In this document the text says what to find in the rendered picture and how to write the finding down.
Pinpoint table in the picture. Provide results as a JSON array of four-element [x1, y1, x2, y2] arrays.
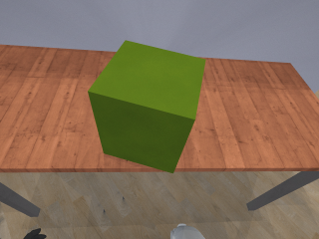
[[0, 44, 319, 217]]

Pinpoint robot left hand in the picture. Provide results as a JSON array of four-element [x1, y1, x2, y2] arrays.
[[23, 228, 47, 239]]

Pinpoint right robot thigh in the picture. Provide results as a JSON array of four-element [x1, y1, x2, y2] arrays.
[[170, 225, 205, 239]]

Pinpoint carton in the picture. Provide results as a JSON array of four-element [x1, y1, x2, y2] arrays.
[[88, 40, 206, 173]]

